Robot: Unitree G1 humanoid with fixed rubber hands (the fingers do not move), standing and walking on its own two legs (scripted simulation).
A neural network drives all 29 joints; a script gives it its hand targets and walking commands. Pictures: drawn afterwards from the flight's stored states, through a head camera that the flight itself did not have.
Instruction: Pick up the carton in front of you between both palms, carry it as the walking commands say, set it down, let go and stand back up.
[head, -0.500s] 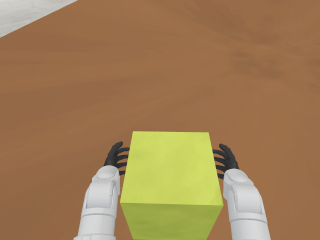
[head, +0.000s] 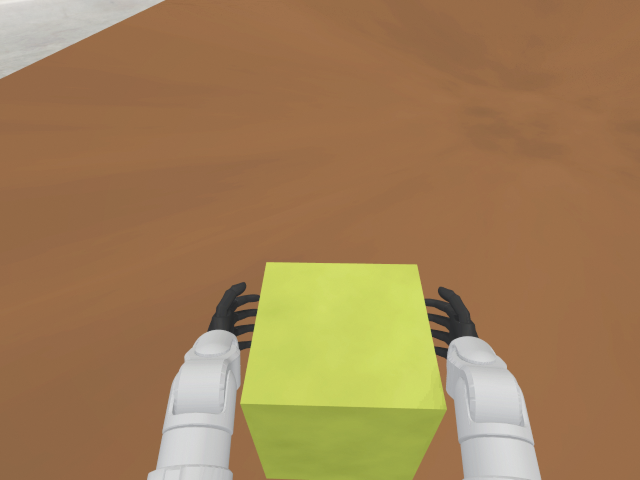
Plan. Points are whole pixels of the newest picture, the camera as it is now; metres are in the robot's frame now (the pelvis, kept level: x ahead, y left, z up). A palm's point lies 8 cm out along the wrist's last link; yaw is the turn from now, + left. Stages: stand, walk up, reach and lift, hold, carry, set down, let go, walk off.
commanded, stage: carry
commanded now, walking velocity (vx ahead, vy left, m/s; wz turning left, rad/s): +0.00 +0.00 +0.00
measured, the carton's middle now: (339, 374) +0.29 +0.00 -0.05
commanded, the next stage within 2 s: hold in 0.16 s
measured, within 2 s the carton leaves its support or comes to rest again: neither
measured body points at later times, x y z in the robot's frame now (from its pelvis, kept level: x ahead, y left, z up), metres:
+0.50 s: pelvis -0.03 +0.00 +0.01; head -0.06 -0.01 +0.46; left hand +0.26 +0.17 +0.04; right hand +0.28 -0.14 +0.04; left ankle -0.03 +0.12 -0.74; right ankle +0.03 -0.13 -0.74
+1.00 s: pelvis -0.04 -0.02 +0.00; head -0.09 -0.04 +0.45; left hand +0.26 +0.16 +0.05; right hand +0.29 -0.14 +0.05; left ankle -0.03 +0.11 -0.74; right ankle +0.03 -0.12 -0.74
